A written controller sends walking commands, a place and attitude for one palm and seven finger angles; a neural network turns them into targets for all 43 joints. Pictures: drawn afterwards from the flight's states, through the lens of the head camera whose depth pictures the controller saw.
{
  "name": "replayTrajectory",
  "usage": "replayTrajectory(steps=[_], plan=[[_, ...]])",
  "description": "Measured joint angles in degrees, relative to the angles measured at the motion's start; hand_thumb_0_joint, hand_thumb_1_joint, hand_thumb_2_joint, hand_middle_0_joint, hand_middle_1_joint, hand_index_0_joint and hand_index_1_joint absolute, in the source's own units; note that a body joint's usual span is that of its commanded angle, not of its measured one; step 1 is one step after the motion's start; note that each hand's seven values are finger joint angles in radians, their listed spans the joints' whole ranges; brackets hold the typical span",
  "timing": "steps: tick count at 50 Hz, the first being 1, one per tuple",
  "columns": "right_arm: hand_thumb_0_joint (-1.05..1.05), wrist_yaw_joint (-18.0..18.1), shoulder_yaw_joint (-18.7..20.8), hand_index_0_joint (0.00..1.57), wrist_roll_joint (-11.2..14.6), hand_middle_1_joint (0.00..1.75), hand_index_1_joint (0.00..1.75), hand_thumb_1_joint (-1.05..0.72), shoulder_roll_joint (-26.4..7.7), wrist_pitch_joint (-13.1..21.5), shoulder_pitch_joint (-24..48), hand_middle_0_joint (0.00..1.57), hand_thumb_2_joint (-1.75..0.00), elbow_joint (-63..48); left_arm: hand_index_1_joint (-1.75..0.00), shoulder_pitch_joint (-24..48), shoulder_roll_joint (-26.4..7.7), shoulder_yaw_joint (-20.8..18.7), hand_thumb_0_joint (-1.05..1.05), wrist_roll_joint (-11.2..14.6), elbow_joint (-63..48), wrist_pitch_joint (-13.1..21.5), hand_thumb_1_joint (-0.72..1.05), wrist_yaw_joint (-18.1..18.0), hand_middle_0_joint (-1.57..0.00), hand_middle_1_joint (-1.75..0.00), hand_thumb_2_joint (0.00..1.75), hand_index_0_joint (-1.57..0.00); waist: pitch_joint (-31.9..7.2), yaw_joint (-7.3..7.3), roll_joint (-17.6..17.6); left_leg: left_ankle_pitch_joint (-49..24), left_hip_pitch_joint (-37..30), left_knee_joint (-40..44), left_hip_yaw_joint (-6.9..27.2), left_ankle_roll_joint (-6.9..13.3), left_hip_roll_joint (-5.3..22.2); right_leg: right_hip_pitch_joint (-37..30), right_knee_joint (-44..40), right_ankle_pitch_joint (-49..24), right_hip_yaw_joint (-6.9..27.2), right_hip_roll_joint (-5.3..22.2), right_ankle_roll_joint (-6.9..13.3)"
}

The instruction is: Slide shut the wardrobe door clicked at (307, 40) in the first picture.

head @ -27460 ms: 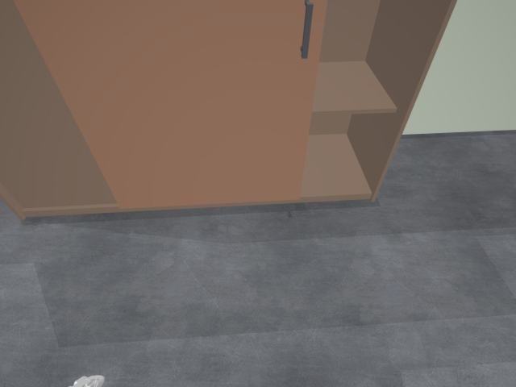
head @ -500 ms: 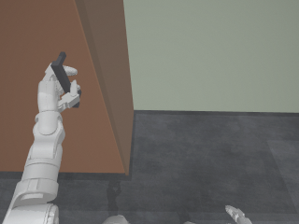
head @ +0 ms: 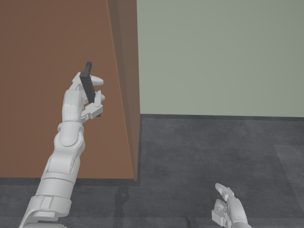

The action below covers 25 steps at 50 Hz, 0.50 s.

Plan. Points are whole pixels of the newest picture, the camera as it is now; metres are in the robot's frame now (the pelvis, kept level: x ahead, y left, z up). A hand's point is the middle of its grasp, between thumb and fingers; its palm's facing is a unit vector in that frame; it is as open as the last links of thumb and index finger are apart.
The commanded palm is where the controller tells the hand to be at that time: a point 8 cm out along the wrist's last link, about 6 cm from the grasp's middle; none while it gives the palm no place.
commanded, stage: stop walking and hold the door there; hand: left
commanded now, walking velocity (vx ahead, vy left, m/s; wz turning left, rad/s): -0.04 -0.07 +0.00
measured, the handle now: (93, 91) +0.42 +0.21 +0.11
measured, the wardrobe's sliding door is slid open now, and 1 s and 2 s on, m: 0.00 0.00 0.00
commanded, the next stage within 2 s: loosen the grip on the handle in 0.54 s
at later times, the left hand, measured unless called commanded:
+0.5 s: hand (99, 105) +0.37 +0.18 +0.11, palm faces +0.27 -0.94 -0.22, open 5.6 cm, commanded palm +0.34 +0.21 +0.11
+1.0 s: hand (99, 104) +0.39 +0.19 +0.09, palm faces +0.27 -0.94 -0.20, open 11.4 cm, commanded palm +0.34 +0.22 +0.11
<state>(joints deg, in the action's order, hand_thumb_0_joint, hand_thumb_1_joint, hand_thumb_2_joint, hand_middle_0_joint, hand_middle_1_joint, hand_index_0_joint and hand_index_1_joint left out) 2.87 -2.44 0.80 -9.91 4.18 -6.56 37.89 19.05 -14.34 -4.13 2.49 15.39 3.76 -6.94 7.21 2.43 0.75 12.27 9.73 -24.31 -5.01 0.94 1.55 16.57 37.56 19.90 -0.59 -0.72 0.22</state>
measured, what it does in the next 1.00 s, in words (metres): steps on the spot: right foot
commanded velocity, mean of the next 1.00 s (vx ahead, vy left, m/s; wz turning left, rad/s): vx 0.00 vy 0.00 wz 0.00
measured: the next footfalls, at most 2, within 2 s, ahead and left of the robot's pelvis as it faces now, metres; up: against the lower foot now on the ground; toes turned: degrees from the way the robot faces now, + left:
right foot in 0.12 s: +0.07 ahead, -0.12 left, +0.00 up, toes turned -1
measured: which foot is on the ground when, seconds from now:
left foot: down 0.00-1.00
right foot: up 0.00-0.10, down 0.12-1.00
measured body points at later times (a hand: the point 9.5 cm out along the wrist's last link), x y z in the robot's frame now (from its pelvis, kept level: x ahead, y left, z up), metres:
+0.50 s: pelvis +0.01 -0.03 +0.00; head +0.03 -0.04 +0.45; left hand +0.35 +0.23 +0.12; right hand +0.16 -0.29 -0.10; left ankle +0.01 +0.11 -0.74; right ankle +0.03 -0.12 -0.74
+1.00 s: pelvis +0.01 -0.01 +0.00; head +0.03 -0.01 +0.45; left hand +0.36 +0.23 +0.11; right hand +0.13 -0.26 -0.12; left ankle +0.01 +0.11 -0.74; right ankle +0.03 -0.12 -0.74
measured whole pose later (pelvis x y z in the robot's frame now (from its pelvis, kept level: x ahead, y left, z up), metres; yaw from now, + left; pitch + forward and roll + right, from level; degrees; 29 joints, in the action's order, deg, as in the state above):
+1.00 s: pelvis +0.01 -0.01 +0.00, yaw +2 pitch +1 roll +0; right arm 1.2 0.8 0.6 -13.2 6.5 -15.2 42.6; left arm 19.1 -13.8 -7.8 0.0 22.7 1.7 -8.3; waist 0.6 -1.1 -0.1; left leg 14.3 13.7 -27.3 -2.9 0.0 1.3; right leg 15.0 27.2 13.0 -3.2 0.4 1.1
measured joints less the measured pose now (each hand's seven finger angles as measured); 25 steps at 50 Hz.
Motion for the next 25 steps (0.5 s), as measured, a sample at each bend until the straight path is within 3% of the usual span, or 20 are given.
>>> replayTrajectory(steps=[7,11,25], plan=[[0.01,0.3,-0.75,0.2,0.04,0.3,0.3,-0.9,-0.03,-0.74,0.49,0.2,-0.9,-1.58,-1.4,-0.71,-1.87,-2.23,-0.02,0.4,-0.58,-1.22,0.77,-0.44,-0.45,-1.4,0.79,-0.31,-0.03,0.38,0.29,1.66,0.95,-2.79,-0.88,-1.58,0.99,-3.09,-10.48,-9.69,0.27,-0.16,0.69],[0.01,1.11,-0.05,0.2,0.29,0.3,0.3,-0.9,-1.22,-1.81,0.28,0.2,-0.9,-0.81,-1.4,-2.5,-2.05,-4.13,-0.03,0.9,-0.18,-0.76,0.77,-0.65,-0.45,-1.4,0.79,-0.29,-1.67,-0.82,-1.64,1.42,2.21,-2.44,-0.24,-2.42,2.28,-2.46,-11.79,-9.09,-0.37,-1.49,2.1],[0.01,3.04,2.48,0.2,1.04,0.3,0.3,-0.91,-5.26,-3.76,-3.41,0.2,-0.9,1.51,-1.4,-5.81,-2.63,-5.21,-0.03,1.12,3.2,0.82,0.74,-0.52,-0.45,-1.4,0.79,-0.33,-5.39,-2.65,-2.51,0.06,-0.25,1.71,-0.17,-2.64,2.43,-4.94,-15.87,-10.28,-0.49,-1.84,2.09]])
